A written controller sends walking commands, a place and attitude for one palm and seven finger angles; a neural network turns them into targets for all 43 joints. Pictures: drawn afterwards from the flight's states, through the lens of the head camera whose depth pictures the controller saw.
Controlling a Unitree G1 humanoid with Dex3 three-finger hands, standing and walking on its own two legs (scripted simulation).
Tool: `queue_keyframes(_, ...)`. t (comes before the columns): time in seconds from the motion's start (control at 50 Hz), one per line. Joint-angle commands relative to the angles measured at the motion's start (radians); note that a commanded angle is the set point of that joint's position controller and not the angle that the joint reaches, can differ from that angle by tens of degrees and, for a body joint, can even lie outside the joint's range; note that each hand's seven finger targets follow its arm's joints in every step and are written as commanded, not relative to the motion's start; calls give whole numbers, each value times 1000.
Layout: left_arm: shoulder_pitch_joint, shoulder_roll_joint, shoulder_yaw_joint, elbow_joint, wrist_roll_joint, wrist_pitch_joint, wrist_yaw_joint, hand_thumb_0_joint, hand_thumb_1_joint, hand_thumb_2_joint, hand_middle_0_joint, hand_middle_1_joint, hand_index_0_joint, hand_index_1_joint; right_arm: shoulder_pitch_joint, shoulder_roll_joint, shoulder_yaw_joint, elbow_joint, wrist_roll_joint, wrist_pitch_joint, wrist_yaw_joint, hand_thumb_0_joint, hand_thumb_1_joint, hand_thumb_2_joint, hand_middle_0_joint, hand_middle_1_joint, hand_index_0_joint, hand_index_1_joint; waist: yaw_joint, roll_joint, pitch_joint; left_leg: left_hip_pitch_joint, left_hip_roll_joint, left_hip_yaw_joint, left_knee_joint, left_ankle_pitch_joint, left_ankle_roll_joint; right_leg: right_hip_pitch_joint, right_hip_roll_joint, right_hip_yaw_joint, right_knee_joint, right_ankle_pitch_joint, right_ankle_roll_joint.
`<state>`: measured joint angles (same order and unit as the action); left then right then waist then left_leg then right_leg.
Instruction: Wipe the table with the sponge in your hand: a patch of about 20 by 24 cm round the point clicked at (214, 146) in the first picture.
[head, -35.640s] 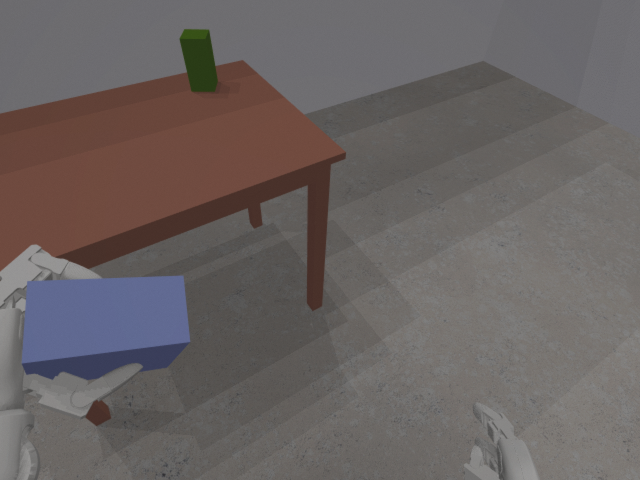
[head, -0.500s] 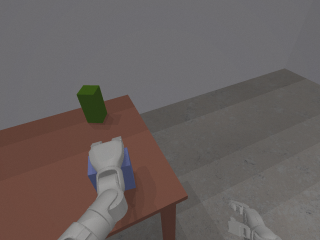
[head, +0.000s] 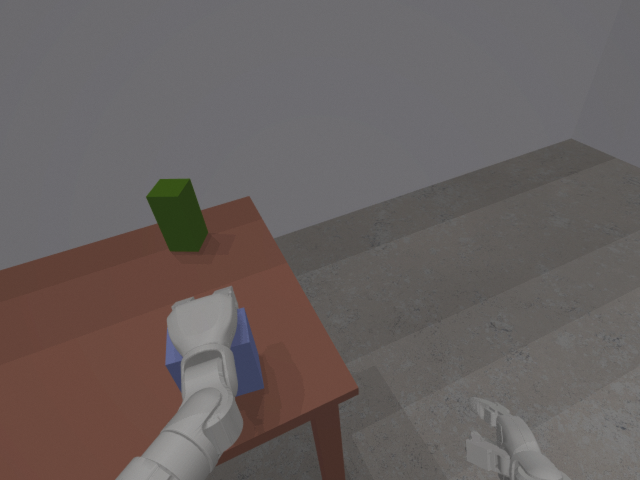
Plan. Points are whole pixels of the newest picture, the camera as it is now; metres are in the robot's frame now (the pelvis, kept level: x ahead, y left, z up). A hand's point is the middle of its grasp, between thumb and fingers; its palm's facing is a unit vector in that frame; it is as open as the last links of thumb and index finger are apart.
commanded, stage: wipe back along the third lane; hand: left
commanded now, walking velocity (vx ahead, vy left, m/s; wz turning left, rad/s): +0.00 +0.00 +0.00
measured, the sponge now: (220, 366) +0.29 +0.20 -0.03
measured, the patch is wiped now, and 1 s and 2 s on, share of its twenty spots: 1.00 1.00 1.00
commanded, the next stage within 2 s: slide back across to the middle lane in 0.72 s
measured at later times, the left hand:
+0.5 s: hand (214, 346) +0.29 +0.19 +0.03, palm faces +0.02 -0.08 -1.00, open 10.5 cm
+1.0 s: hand (214, 346) +0.29 +0.19 +0.03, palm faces +0.02 -0.07 -1.00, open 10.5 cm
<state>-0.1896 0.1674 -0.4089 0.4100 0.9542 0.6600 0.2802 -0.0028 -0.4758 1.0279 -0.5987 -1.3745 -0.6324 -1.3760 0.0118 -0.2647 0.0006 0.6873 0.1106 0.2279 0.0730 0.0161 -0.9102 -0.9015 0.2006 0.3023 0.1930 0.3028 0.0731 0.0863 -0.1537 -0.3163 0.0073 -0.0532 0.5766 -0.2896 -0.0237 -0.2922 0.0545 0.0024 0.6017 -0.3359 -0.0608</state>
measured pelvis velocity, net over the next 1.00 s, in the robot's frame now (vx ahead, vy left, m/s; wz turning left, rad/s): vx -0.01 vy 0.01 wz -0.01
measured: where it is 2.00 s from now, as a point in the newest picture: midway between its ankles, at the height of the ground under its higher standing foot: outside the picture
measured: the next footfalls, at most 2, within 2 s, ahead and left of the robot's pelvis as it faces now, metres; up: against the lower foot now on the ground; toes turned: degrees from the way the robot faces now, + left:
none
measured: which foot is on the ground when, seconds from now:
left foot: down 0.00-1.00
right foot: down 0.00-1.00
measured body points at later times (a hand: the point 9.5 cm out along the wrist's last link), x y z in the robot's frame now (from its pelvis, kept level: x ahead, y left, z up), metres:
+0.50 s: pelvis +0.00 +0.01 +0.00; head -0.04 -0.03 +0.44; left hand +0.29 +0.19 +0.08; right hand +0.24 -0.20 -0.08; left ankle +0.01 +0.15 -0.73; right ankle -0.01 -0.08 -0.73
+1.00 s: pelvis -0.01 +0.01 +0.00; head -0.06 -0.02 +0.44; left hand +0.28 +0.19 +0.08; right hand +0.22 -0.19 -0.09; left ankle +0.01 +0.15 -0.73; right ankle -0.01 -0.08 -0.73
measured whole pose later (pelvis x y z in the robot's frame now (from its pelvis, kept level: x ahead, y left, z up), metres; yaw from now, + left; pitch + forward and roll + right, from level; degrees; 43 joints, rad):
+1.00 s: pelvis -0.01 +0.01 +0.00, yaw +0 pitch +2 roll +1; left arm -0.22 0.14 -0.41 0.42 0.97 0.67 0.29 -0.01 -0.49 1.03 -0.62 -1.36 -0.66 -1.35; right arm 0.02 -0.24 0.01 0.68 0.11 0.23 0.07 0.02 -0.91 -0.90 0.20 0.30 0.19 0.30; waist 0.07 0.07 -0.16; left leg -0.35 -0.01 -0.04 0.62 -0.29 -0.02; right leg -0.33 0.04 0.01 0.65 -0.34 -0.04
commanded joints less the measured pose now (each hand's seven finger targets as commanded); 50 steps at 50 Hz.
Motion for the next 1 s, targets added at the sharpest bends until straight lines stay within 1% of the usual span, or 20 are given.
queue_keyframes(0.0,-16,-16,23,-39,-45,-17,-53,0,100,1300,-1200,-1600,-1200,-1600,-252,-84,-29,-182,-1,-53,-4,0,-900,-900,200,300,200,300,4,-219,-50,-3,-46,69,-26,162,58,67,-29,45,-123,360,3)
queue_keyframes(0.04,-22,-26,12,-61,-42,-23,-56,0,100,1300,-1200,-1600,-1200,-1600,-250,-85,-33,-185,0,-50,-2,0,-900,-900,200,300,200,300,-4,-238,-71,-6,-44,69,-24,176,57,80,-30,46,-114,389,5)
queue_keyframes(0.12,58,-11,31,-97,-43,-24,-51,0,100,1300,-1200,-1600,-1200,-1600,-258,-83,-34,-192,-1,-51,0,0,-900,-900,200,300,200,300,5,-249,-76,-3,-46,71,-12,204,57,98,-31,53,-105,459,7)
queue_keyframes(0.14,44,-8,27,-105,-37,-21,-52,0,100,1300,-1200,-1600,-1200,-1600,-260,-88,-35,-192,0,-50,2,0,-900,-900,200,300,200,300,0,-230,-81,-1,-45,69,-15,208,55,95,-30,57,-104,458,4)
queue_keyframes(0.18,28,-35,-5,-117,-33,-11,-52,0,100,1300,-1200,-1600,-1200,-1600,-268,-82,-33,-196,2,-48,3,0,-900,-900,200,300,200,300,-4,-210,-53,5,-42,67,-17,196,57,65,-28,44,-105,418,4)
queue_keyframes(0.22,12,-22,5,-111,-30,-1,-52,0,100,1300,-1200,-1600,-1200,-1600,-269,-84,-33,-193,3,-48,2,0,-900,-900,200,300,200,300,-5,-213,-44,6,-42,65,-16,193,57,55,-26,42,-105,406,3)
queue_keyframes(0.3,8,-45,-19,-110,-27,10,-55,0,100,1300,-1200,-1600,-1200,-1600,-273,-81,-31,-197,4,-48,4,0,-900,-900,200,300,200,300,-2,-204,-52,8,-41,64,-19,190,57,48,-24,24,-95,379,1)
queue_keyframes(0.34,-15,-25,-2,-98,-16,10,-55,0,100,1300,-1200,-1600,-1200,-1600,-269,-87,-35,-189,4,-46,4,0,-900,-900,200,300,200,300,-4,-204,-62,10,-37,62,-21,189,54,42,-21,26,-92,360,-3)
queue_keyframes(0.36,-8,-49,-25,-109,-22,11,-56,0,100,1300,-1200,-1600,-1200,-1600,-272,-80,-32,-198,5,-47,4,0,-900,-900,200,300,200,300,-2,-191,-62,11,-39,64,-20,180,56,40,-23,18,-91,344,0)
queue_keyframes(0.44,-28,-18,10,-77,-17,12,-53,0,100,1300,-1200,-1600,-1200,-1600,-265,-85,-33,-190,2,-46,1,0,-900,-900,200,300,200,300,0,-211,-64,-1,-37,61,-23,170,53,37,-19,17,-90,328,-2)
queue_keyframes(0.48,-32,-44,-16,-79,-12,16,-51,0,100,1300,-1200,-1600,-1200,-1600,-273,-81,-29,-196,4,-45,1,0,-900,-900,200,300,200,300,1,-198,-52,5,-35,58,-24,160,52,15,-19,7,-88,294,-4)
queue_keyframes(0.54,-83,-71,-46,-67,-2,18,-51,0,100,1300,-1200,-1600,-1200,-1600,-268,-79,-32,-196,7,-44,7,0,-900,-900,200,300,200,300,-9,-176,-47,8,-29,53,-30,149,50,-10,-14,-10,-83,246,-10)
queue_keyframes(0.6,-92,-56,-29,-34,-4,21,-46,0,100,1300,-1200,-1600,-1200,-1600,-266,-80,-30,-191,3,-46,2,0,-900,-900,200,300,200,300,-1,-196,-45,0,-31,52,-27,125,51,-20,-13,-9,-87,210,-9)
queue_keyframes(0.66,-172,-61,-34,-17,-9,21,-44,0,100,1300,-1200,-1600,-1200,-1600,-263,-79,-27,-189,5,-48,-4,0,-900,-900,200,300,200,300,-10,-179,-32,-5,-29,48,-38,86,50,-46,-10,-14,-92,136,-9)
queue_keyframes(0.68,-176,-48,-15,13,-6,21,-40,0,100,1300,-1200,-1600,-1200,-1600,-257,-82,-27,-179,3,-50,-7,0,-900,-900,200,300,200,300,-7,-181,-35,-7,-29,48,-36,82,49,-50,-10,-17,-90,131,-10)
queue_keyframes(0.76,-157,-65,-26,19,-2,13,-40,0,100,1300,-1200,-1600,-1200,-1600,-251,-81,-30,-182,0,-49,-5,0,-900,-900,200,300,200,300,-4,-204,-58,-10,-30,48,-27,104,49,-36,-11,-14,-82,166,-12)
queue_keyframes(0.78,-137,-74,-30,17,-2,13,-37,0,100,1300,-1200,-1600,-1200,-1600,-251,-79,-30,-186,-1,-48,-4,0,-900,-900,200,300,200,300,2,-186,-66,-10,-29,48,-26,104,48,-37,-11,-18,-78,160,-13)
queue_keyframes(0.8,-152,-89,-47,21,-1,10,-37,0,100,1300,-1200,-1600,-1200,-1600,-251,-78,-29,-183,-1,-48,-2,0,-900,-900,200,300,200,300,-4,-197,-63,-10,-30,46,-23,106,48,-41,-10,-16,-77,168,-14)
queue_keyframes(0.86,-173,-50,-12,-11,-8,6,-31,0,100,1300,-1200,-1600,-1200,-1600,-257,-78,-33,-189,1,-49,-3,0,-900,-900,200,300,200,300,2,-187,-63,-5,-28,48,-31,88,49,-35,-11,-14,-86,130,-12)
queue_keyframes(0.98,-123,22,52,-100,-25,14,-25,0,100,1300,-1200,-1600,-1200,-1600,-276,-75,-27,-202,0,-54,-12,0,-900,-900,200,300,200,300,19,-169,-88,18,-35,53,-39,110,54,25,-17,4,-104,160,-8)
